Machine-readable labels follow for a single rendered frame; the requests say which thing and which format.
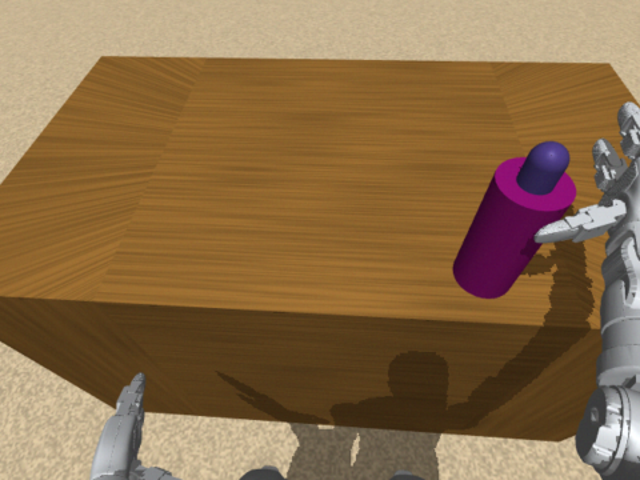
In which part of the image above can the right robot arm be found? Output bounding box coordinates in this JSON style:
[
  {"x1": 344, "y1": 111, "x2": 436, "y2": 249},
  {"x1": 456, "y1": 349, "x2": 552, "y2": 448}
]
[{"x1": 575, "y1": 221, "x2": 640, "y2": 480}]

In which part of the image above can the right robot hand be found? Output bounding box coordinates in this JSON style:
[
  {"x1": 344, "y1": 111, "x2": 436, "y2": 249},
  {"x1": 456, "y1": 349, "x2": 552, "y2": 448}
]
[{"x1": 534, "y1": 102, "x2": 640, "y2": 243}]

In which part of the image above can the left robot hand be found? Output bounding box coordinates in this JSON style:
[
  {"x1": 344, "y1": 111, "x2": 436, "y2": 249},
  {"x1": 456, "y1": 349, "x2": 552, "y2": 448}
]
[{"x1": 89, "y1": 372, "x2": 182, "y2": 480}]

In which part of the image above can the bottle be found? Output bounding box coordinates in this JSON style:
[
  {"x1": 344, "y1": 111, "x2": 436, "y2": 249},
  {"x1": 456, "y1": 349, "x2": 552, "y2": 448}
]
[{"x1": 453, "y1": 141, "x2": 576, "y2": 299}]

